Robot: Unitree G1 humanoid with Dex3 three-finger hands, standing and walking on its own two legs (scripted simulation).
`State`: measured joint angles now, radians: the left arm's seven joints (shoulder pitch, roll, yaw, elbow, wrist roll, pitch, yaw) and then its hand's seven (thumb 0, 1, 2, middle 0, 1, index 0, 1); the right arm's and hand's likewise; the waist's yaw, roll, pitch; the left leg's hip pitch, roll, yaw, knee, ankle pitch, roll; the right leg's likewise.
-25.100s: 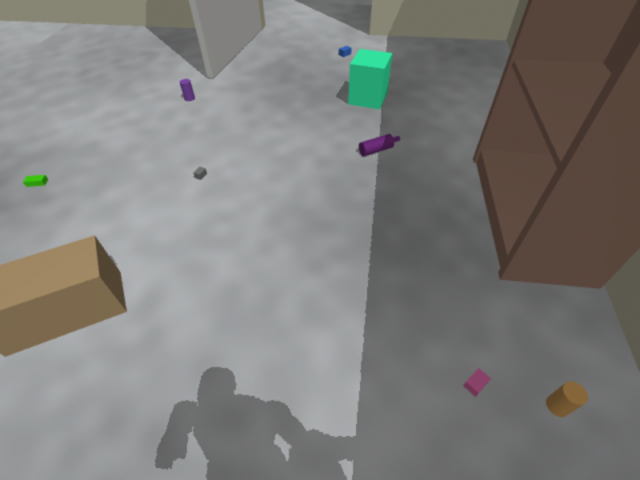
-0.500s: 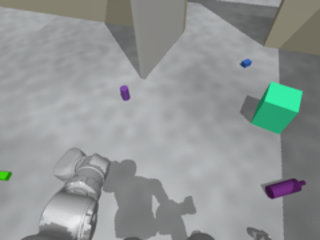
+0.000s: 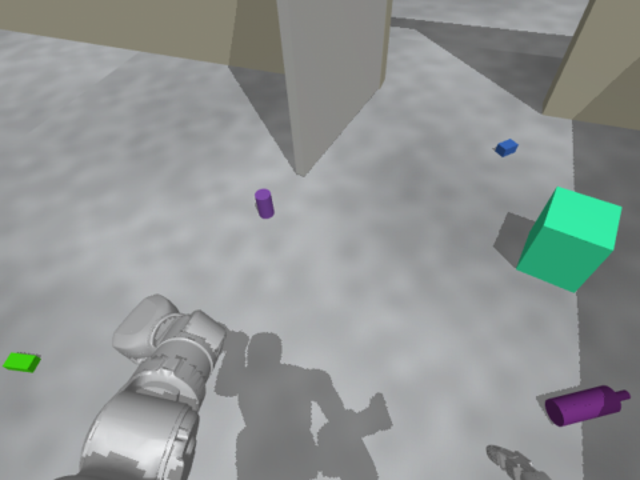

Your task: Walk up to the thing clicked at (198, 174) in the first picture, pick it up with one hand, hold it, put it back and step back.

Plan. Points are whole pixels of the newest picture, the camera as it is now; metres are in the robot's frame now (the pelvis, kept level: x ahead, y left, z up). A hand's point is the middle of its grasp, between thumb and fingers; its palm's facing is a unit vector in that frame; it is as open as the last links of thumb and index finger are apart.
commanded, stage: hold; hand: left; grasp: from above
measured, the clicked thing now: (175, 349) +0.34 +0.24 -0.10
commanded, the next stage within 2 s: crouch in 1.24 s
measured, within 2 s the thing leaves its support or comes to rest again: neither
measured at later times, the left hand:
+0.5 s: hand (178, 338) +0.32 +0.21 -0.03, palm faces -0.19 -0.40 -0.90, open 6.8 cm
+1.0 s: hand (186, 345) +0.31 +0.20 -0.02, palm faces -0.18 -0.40 -0.90, open 6.7 cm
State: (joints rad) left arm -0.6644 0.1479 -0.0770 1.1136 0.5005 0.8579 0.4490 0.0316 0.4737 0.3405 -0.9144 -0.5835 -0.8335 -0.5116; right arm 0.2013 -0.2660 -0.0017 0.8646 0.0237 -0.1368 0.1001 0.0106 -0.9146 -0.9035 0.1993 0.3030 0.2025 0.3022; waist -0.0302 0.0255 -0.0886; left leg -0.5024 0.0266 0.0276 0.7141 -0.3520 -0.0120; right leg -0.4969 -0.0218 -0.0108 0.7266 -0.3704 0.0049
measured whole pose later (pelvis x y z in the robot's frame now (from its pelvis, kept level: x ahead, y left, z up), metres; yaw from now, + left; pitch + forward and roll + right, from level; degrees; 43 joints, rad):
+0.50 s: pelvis +0.01 -0.01 +0.01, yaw +0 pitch +6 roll +1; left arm -0.64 0.13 -0.12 1.04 0.50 0.91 0.41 0.03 0.44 0.42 -0.92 -0.56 -0.83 -0.52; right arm 0.17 -0.27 0.01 0.84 0.03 -0.12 0.10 0.01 -0.91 -0.90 0.20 0.30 0.20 0.30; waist -0.01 0.03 -0.08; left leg -0.40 0.03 0.02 0.62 -0.32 -0.02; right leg -0.40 -0.02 -0.02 0.65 -0.35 -0.01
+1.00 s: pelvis -0.01 -0.01 +0.01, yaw +0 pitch +5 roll +1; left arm -0.64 0.10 -0.12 1.03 0.48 0.93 0.45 0.04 0.46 0.39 -0.96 -0.50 -0.85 -0.47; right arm 0.15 -0.27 0.01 0.86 0.03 -0.12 0.10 0.01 -0.91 -0.90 0.20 0.30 0.20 0.30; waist -0.01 0.04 -0.07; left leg -0.38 0.04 0.03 0.58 -0.28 -0.03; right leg -0.39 0.00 -0.01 0.61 -0.31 -0.01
